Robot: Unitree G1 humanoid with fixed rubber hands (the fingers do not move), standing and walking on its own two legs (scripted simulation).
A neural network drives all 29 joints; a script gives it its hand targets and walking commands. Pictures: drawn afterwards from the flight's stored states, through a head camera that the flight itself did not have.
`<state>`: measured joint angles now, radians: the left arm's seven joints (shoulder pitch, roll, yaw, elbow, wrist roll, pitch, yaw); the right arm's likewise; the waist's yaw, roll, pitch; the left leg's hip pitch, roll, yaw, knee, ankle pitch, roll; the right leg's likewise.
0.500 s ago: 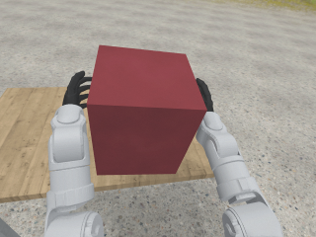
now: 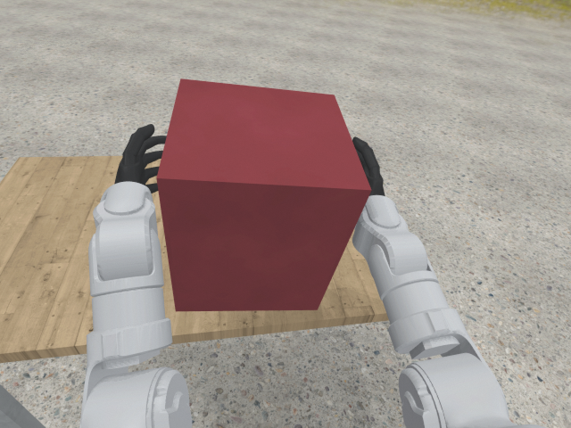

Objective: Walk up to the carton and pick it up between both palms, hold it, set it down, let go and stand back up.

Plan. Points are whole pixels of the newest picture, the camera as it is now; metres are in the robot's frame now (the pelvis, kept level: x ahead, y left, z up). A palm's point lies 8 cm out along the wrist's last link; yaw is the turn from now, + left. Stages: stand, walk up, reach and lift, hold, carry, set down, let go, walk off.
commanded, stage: hold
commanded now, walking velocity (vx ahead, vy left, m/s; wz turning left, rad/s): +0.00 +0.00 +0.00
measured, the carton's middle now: (254, 203) +0.39 +0.02 +0.16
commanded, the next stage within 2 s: none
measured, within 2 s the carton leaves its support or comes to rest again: neither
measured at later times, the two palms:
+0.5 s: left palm (132, 192) +0.36 +0.17 +0.20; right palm (364, 193) +0.37 -0.13 +0.19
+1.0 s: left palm (131, 179) +0.37 +0.17 +0.21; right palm (364, 185) +0.37 -0.13 +0.20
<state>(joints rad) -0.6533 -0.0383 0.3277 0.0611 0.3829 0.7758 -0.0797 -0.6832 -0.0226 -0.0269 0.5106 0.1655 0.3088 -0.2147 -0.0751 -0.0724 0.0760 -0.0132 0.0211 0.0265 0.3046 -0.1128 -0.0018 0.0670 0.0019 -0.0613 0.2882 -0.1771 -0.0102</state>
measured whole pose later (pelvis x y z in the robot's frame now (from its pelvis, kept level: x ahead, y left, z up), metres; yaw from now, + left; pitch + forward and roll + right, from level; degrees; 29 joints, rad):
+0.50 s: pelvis +0.01 +0.01 +0.00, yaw +1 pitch -9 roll -1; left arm -0.55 -0.04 0.27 -0.09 0.36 0.80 -0.06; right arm -0.62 -0.06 0.05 0.39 0.25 0.32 -0.24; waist -0.10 -0.08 0.07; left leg -0.02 0.02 0.02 0.33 -0.14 0.00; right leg 0.09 0.00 -0.07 0.25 -0.18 0.00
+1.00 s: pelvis +0.01 +0.00 +0.00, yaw +0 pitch -10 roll +0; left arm -0.67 -0.03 0.35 0.10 0.38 0.76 -0.08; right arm -0.72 -0.03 -0.02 0.54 0.17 0.31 -0.23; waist -0.08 -0.07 0.05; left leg -0.02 0.02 0.02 0.29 -0.11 0.00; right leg 0.07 0.01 -0.07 0.26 -0.17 -0.01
